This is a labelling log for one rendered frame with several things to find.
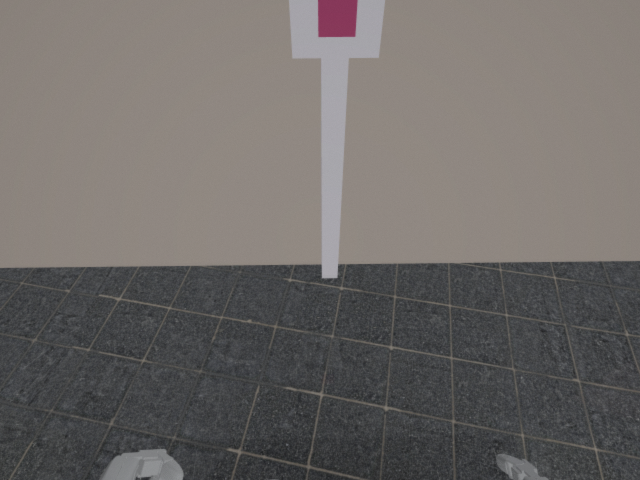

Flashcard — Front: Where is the button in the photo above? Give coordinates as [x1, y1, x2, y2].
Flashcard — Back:
[318, 0, 358, 37]

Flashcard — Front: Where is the panel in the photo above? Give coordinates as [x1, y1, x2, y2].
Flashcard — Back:
[289, 0, 385, 278]

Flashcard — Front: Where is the robot left hand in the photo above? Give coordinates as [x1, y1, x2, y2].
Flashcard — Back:
[99, 449, 184, 480]

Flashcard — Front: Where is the robot right hand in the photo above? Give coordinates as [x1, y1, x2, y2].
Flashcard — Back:
[496, 454, 549, 480]

